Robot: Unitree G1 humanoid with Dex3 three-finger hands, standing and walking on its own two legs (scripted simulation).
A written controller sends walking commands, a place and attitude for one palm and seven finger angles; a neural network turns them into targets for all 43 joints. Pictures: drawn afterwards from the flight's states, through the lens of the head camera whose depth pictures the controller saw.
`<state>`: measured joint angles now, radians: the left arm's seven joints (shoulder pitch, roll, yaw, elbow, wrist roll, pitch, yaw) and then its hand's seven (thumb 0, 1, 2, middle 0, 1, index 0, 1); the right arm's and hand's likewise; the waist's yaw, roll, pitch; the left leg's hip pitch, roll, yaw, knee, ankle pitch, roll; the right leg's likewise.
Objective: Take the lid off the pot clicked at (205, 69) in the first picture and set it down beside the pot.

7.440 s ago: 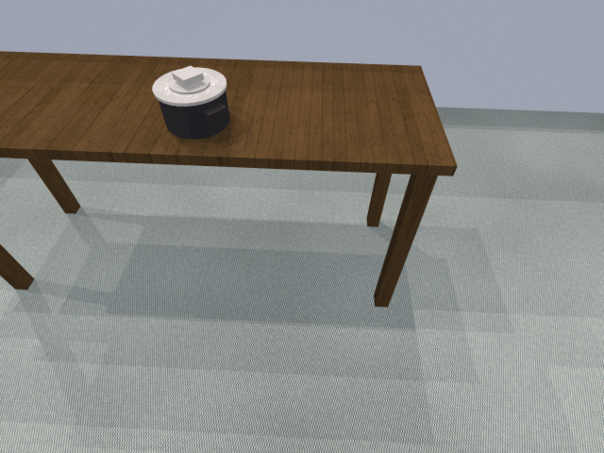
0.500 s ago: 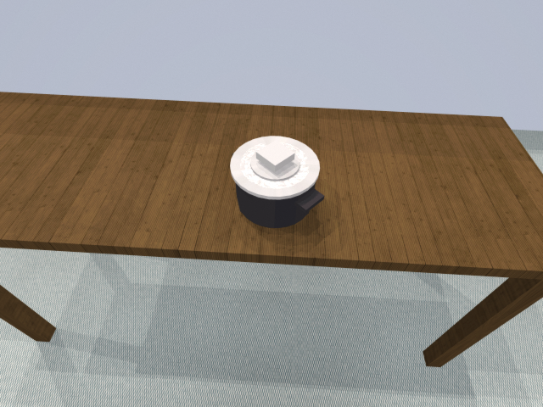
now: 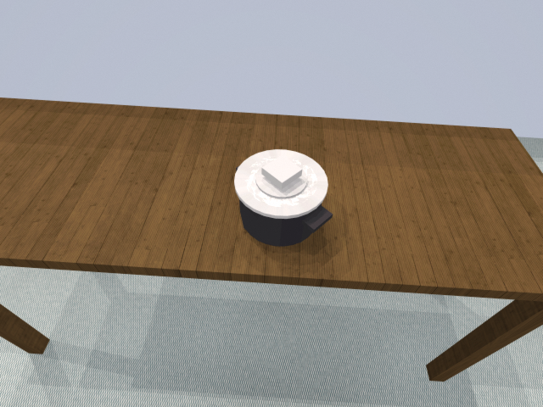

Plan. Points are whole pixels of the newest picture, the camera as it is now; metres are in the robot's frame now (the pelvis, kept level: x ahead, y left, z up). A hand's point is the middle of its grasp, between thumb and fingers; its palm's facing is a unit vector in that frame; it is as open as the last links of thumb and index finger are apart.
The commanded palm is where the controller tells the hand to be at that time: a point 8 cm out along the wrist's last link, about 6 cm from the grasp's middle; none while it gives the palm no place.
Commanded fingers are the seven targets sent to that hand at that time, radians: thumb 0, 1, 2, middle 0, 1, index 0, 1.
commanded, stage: come to a stop and stand still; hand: left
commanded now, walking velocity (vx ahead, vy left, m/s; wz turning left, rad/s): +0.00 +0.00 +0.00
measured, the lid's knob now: (281, 171) +0.50 +0.01 +0.06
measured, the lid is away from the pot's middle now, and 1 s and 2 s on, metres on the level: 0.00 0.00 0.00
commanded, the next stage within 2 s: look again from close up in 0.24 s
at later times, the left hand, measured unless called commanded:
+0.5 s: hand out of the picture -0.01 +0.15 -0.18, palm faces +0.03 -0.99 -0.15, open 7.4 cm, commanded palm none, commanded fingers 0.00 0.90 0.90 -0.20 -0.30 -0.20 -0.30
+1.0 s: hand out of the picture -0.02 +0.14 -0.18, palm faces +0.04 -0.99 -0.12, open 7.4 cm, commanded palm none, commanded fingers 0.00 0.90 0.90 -0.20 -0.30 -0.20 -0.30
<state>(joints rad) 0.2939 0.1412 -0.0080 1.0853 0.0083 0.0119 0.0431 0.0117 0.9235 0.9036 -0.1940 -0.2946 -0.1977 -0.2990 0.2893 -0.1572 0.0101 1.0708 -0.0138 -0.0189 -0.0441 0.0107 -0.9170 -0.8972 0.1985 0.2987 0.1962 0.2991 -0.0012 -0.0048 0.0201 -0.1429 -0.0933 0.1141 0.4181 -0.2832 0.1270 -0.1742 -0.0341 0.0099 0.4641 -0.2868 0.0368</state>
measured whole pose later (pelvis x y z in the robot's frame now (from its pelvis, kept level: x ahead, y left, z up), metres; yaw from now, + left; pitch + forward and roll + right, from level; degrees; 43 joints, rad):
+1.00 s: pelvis +0.01 +0.00 +0.00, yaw +0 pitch +0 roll -1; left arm 0.32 0.11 -0.02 1.13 0.01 0.00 0.05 0.01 0.91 0.90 -0.19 -0.29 -0.20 -0.30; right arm 0.33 -0.11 0.02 1.14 -0.01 -0.03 -0.05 0.00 -0.90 -0.90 0.20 0.30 0.20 0.30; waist 0.00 -0.02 0.02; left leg -0.12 -0.09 0.10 0.41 -0.29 0.13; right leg -0.15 -0.04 0.00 0.44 -0.29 0.04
